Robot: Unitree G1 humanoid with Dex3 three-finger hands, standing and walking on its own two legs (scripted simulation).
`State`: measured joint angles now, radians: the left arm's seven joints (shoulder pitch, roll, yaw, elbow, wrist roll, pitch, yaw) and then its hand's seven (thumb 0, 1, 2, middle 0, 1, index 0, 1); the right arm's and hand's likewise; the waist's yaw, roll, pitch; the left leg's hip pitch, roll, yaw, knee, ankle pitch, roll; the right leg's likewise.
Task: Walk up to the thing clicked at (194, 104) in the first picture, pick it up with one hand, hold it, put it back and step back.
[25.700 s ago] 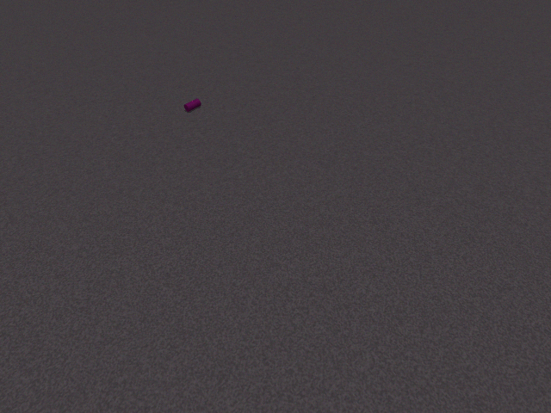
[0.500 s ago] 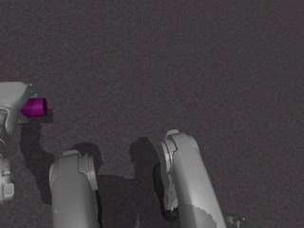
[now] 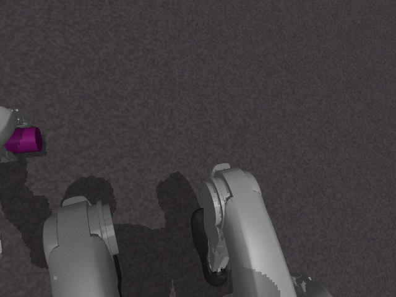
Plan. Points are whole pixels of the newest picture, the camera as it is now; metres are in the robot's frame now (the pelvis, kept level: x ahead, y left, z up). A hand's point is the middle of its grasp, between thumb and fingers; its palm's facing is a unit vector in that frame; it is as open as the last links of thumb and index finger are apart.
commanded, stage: rest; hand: left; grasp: from above
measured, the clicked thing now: (9, 141) +0.45 +0.29 -0.24
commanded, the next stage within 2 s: open in 0.98 s
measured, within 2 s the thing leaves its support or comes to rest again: rests again in 1.42 s
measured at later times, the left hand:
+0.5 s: hand (13, 143) +0.45 +0.29 -0.25, palm faces -0.48 -0.08 -0.88, open 7.8 cm
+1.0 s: hand (15, 143) +0.45 +0.29 -0.26, palm faces -0.47 -0.08 -0.88, open 7.8 cm
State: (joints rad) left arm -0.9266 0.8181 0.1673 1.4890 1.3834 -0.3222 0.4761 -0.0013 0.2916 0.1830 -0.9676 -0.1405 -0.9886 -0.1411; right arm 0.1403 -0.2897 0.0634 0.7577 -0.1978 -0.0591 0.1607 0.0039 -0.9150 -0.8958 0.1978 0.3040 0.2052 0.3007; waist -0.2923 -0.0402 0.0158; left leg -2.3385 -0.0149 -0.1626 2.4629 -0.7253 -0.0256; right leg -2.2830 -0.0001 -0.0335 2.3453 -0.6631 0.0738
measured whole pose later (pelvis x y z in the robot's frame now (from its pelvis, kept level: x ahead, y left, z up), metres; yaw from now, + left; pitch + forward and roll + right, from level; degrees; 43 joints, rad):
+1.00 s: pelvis +0.00 +0.01 -0.03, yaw -5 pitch +28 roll -14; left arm -0.99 0.97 0.15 1.72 1.41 -0.31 0.62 0.00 0.35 0.06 -0.98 -0.09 -1.01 -0.08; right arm 0.09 -0.33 0.22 0.73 -0.28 -0.19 0.24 0.00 -0.90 -0.89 0.20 0.30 0.21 0.30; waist -0.37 -0.11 0.12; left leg -2.36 -0.01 -0.24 2.59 -0.74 -0.01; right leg -2.26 0.03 -0.09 2.40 -0.64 0.09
